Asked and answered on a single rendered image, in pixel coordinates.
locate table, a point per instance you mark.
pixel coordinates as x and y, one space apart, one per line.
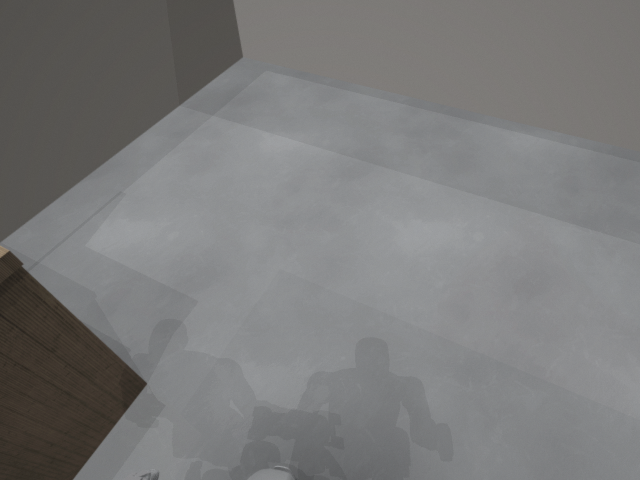
62 390

